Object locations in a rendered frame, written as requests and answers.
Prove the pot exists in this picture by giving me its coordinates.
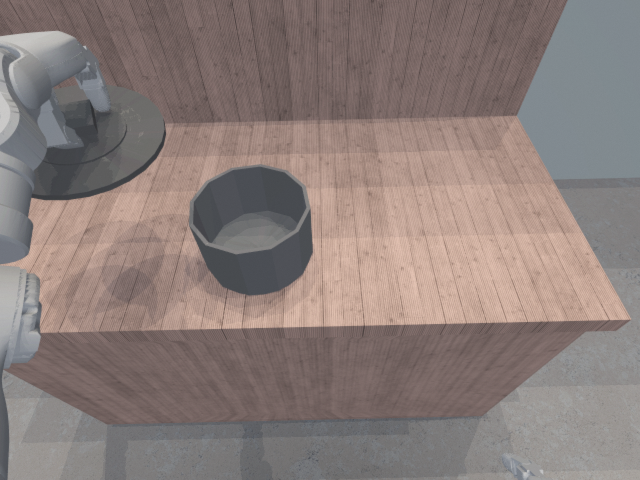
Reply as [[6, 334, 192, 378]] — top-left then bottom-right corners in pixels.
[[189, 164, 313, 295]]

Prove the right robot hand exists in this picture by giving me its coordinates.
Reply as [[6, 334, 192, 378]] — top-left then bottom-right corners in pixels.
[[502, 452, 553, 480]]

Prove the knob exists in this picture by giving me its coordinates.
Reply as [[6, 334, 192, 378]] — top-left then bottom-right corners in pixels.
[[58, 99, 98, 137]]

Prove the table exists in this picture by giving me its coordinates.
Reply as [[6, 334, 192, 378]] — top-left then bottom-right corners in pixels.
[[0, 0, 632, 424]]

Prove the left robot upper arm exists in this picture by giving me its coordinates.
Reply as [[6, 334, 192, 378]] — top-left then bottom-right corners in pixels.
[[0, 265, 42, 480]]

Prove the robot left forearm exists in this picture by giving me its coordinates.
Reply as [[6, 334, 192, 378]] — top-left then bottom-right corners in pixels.
[[0, 41, 52, 264]]

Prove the lid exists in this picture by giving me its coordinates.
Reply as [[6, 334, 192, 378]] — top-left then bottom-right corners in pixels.
[[31, 85, 166, 200]]

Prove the left robot hand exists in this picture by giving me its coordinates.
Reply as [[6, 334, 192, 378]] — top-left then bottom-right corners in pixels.
[[0, 31, 111, 149]]

